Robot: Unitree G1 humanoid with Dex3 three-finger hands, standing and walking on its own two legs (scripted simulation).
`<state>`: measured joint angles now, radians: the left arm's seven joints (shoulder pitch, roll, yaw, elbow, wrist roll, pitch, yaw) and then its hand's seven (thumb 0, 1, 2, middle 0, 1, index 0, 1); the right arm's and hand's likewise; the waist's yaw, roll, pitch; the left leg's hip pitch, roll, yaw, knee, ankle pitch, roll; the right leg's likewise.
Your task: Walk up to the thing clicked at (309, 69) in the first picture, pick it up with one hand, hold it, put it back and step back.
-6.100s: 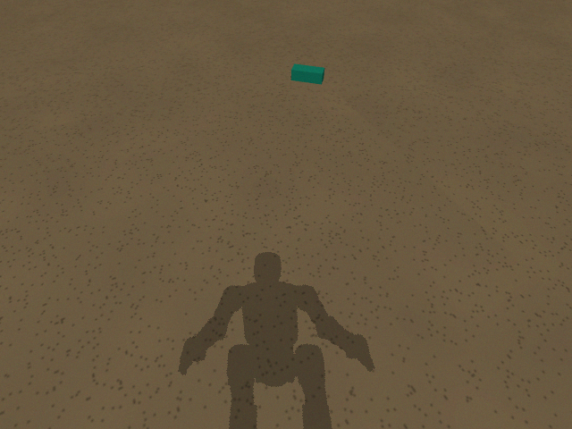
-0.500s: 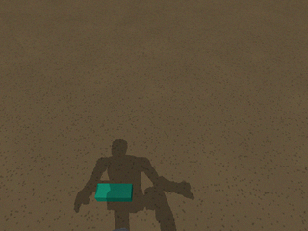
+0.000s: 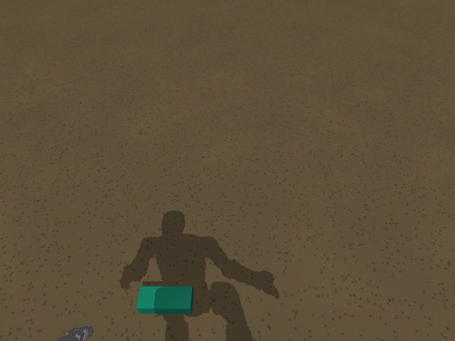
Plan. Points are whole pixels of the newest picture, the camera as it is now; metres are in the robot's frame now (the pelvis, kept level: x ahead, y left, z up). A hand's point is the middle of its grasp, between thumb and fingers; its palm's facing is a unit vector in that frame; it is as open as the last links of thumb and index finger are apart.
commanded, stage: walk up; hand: left
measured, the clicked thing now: (166, 300) +0.41 +0.24 -0.74
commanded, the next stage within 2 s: stand in 0.78 s
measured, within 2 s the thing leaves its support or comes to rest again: neither
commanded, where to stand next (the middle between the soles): +0.02 -0.01 m, yaw +1 degrees
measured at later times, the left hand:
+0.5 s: hand out of the picture +0.08 +0.26 -0.15, palm faces +0.03 -0.94 -0.33, open 7.4 cm
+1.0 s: hand out of the picture +0.09 +0.26 -0.15, palm faces +0.01 -0.94 -0.33, open 7.4 cm
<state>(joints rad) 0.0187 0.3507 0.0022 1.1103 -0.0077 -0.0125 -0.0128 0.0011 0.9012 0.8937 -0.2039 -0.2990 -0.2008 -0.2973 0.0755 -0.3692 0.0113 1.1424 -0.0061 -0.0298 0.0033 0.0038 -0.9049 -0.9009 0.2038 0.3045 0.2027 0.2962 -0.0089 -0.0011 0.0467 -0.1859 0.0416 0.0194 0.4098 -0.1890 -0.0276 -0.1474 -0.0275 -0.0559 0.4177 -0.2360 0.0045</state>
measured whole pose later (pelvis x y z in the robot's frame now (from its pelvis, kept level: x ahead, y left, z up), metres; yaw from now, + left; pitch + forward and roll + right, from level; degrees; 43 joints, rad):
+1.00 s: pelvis +0.01 +0.01 +0.01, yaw +1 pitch -2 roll +0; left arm 0.08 0.34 0.01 1.15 0.00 -0.01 -0.01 0.00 0.90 0.89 -0.20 -0.30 -0.20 -0.30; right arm 0.07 -0.35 0.00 1.15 -0.01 -0.01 0.00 0.00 -0.91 -0.90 0.20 0.30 0.20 0.30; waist 0.00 0.00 0.05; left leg -0.13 0.03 0.01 0.32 -0.15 -0.02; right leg -0.08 -0.04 -0.07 0.31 -0.19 0.02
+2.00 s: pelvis +0.01 +0.00 +0.01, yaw +0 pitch -2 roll +0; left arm 0.11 0.35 0.00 1.14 0.00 -0.01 -0.01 0.00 0.90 0.89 -0.20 -0.30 -0.20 -0.30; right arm 0.10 -0.35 0.01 1.15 -0.01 -0.01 0.01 0.00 -0.91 -0.90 0.20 0.30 0.20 0.30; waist 0.00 0.01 0.04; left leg -0.13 0.04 0.01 0.31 -0.15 -0.03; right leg -0.09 -0.02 -0.06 0.31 -0.20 0.00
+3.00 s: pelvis +0.02 +0.00 +0.01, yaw +0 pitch -2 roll +0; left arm 0.12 0.35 0.00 1.12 0.01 -0.01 0.00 0.00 0.90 0.89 -0.20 -0.30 -0.20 -0.30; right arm 0.10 -0.35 0.00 1.14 -0.01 -0.01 0.00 0.00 -0.91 -0.90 0.20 0.30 0.20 0.30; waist 0.00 0.01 0.04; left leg -0.11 0.04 0.02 0.30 -0.16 -0.03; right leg -0.08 -0.02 -0.06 0.31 -0.21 0.00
